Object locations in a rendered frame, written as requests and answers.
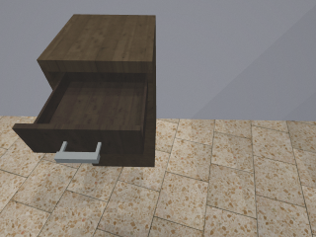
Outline handle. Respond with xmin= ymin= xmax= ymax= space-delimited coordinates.
xmin=53 ymin=141 xmax=102 ymax=164

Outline drawer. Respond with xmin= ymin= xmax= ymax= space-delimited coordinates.
xmin=12 ymin=72 xmax=148 ymax=155

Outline cabinet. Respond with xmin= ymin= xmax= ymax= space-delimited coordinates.
xmin=37 ymin=14 xmax=157 ymax=168

